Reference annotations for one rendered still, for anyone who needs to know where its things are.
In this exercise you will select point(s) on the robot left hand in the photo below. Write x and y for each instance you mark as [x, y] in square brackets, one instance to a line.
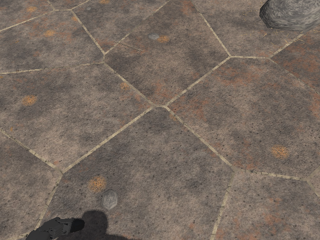
[56, 227]

